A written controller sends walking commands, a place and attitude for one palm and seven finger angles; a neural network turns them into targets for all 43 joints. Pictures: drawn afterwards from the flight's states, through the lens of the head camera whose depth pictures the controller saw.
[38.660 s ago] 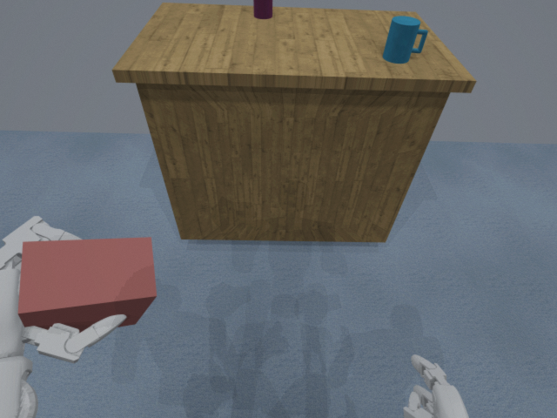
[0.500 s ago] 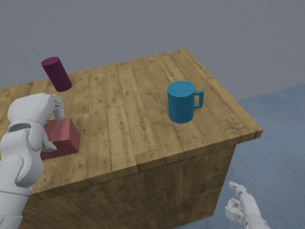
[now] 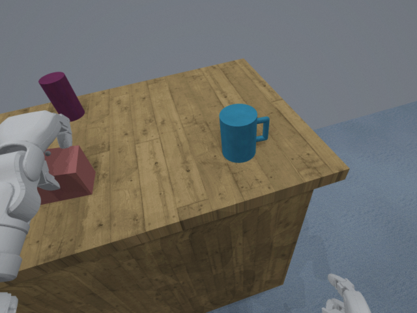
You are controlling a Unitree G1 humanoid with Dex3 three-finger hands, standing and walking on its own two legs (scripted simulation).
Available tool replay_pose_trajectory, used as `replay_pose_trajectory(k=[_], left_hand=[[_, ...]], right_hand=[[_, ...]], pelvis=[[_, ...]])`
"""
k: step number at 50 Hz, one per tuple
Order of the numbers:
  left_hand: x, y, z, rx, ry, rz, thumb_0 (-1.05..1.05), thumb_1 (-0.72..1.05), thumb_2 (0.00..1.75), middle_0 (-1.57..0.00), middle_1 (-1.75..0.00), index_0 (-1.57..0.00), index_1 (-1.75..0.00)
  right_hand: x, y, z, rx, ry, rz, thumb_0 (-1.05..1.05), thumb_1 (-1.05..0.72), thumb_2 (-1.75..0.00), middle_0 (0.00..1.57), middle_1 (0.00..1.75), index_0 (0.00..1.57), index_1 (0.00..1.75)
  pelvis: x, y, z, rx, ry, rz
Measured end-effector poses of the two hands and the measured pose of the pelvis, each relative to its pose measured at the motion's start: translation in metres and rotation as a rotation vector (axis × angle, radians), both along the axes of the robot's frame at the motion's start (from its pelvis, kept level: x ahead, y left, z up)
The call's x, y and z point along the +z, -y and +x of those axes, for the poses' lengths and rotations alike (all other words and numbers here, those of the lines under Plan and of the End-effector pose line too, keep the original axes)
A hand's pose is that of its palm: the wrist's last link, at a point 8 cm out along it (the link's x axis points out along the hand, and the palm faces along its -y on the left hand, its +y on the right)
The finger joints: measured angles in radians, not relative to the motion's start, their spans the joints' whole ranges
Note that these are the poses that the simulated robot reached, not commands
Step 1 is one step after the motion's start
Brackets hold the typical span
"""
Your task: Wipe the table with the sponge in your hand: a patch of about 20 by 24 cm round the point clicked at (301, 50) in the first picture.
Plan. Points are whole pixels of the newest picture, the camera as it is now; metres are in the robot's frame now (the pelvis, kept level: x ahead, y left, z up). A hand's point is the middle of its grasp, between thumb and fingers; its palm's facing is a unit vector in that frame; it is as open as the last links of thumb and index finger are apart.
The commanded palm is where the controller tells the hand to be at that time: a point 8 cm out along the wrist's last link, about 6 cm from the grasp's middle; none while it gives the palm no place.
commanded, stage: wipe forward along the first lane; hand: left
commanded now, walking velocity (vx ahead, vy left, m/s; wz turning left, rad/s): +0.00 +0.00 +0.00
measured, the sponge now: (54, 182) +0.32 +0.35 +0.11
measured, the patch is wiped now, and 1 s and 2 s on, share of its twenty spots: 0.45 0.60 0.75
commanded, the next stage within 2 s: slide across to the middle lane in 0.62 s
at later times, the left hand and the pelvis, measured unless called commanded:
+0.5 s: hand (48, 135) +0.38 +0.36 +0.18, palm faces -0.06 +0.04 -1.00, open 9.7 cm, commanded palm +0.35 +0.35 +0.20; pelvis +0.00 +0.02 +0.00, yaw +1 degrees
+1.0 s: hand (55, 124) +0.41 +0.36 +0.19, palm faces -0.01 +0.05 -1.00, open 9.7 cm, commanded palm +0.39 +0.34 +0.22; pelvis +0.02 +0.05 +0.00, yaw +1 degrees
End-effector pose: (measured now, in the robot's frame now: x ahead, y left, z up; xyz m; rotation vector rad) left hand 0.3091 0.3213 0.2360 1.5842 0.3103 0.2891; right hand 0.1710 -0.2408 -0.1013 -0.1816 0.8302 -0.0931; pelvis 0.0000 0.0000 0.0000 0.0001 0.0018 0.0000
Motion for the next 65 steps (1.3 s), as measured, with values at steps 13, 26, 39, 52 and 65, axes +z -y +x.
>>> replay_pose_trajectory(k=[13, 26, 39, 52, 65], left_hand=[[0.001, -0.017, 0.024, 0.015, -0.010, 0.010, -0.04, -0.61, 0.99, -0.88, -1.42, -0.87, -1.65], [0.001, -0.029, 0.054, 0.004, -0.037, 0.013, -0.04, -0.61, 0.99, -0.88, -1.42, -0.88, -1.65], [0.002, -0.045, 0.074, 0.013, -0.042, 0.009, -0.04, -0.61, 0.99, -0.89, -1.41, -0.88, -1.66], [0.004, -0.026, 0.082, -0.038, 0.015, 0.019, -0.03, -0.61, 0.99, -0.88, -1.43, -0.88, -1.66], [0.012, 0.021, 0.098, -0.082, 0.090, -0.013, -0.01, -0.59, 0.97, -0.88, -1.43, -0.88, -1.65]], right_hand=[[-0.001, -0.011, -0.005, -0.006, -0.036, -0.006, 0.02, -0.91, -0.89, 0.20, 0.30, 0.20, 0.30], [-0.001, -0.025, -0.008, -0.015, -0.079, -0.009, 0.01, -0.91, -0.89, 0.20, 0.30, 0.20, 0.30], [-0.001, -0.032, -0.009, -0.025, -0.125, -0.029, 0.01, -0.91, -0.89, 0.20, 0.30, 0.20, 0.30], [0.001, -0.057, 0.014, 0.008, -0.095, -0.004, 0.01, -0.91, -0.89, 0.20, 0.30, 0.20, 0.30], [0.014, -0.088, 0.066, 0.092, 0.013, 0.057, 0.01, -0.91, -0.89, 0.20, 0.30, 0.20, 0.30]], pelvis=[[0.000, -0.011, -0.002, 0.008, -0.029, -0.006], [0.001, -0.025, 0.006, 0.010, -0.062, -0.010], [0.002, -0.037, 0.012, 0.011, -0.086, -0.017], [0.004, -0.048, 0.021, 0.028, -0.071, -0.018], [0.007, -0.054, 0.034, 0.026, -0.061, -0.014]])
